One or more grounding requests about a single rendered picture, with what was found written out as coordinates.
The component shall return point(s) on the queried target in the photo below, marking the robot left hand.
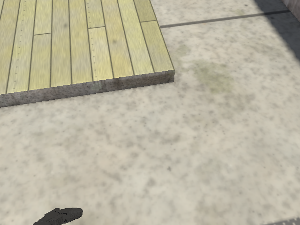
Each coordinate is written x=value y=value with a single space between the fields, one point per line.
x=60 y=216

